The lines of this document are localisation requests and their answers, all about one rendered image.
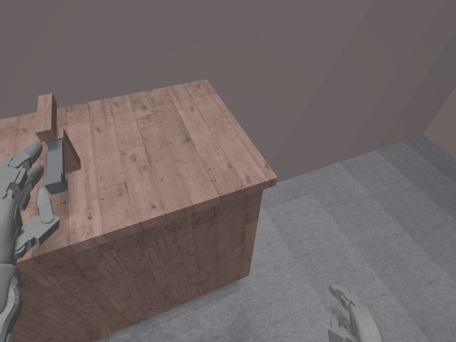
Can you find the counter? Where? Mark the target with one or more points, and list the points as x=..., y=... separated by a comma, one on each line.
x=162, y=207

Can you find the tap lever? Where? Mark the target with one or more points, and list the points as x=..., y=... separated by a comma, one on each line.
x=55, y=181

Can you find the left robot hand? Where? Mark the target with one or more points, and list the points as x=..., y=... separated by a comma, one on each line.
x=17, y=179

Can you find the right robot hand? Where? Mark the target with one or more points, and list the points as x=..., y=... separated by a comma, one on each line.
x=358, y=326

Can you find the robot left forearm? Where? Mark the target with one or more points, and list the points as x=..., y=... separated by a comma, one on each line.
x=10, y=300

